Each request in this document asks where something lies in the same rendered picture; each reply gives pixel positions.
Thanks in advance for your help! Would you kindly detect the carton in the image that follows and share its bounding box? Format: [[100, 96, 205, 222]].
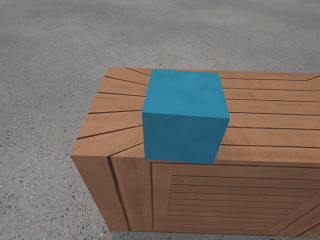
[[142, 69, 230, 165]]

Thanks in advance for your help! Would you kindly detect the pedestal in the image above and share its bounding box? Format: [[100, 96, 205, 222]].
[[70, 67, 320, 238]]

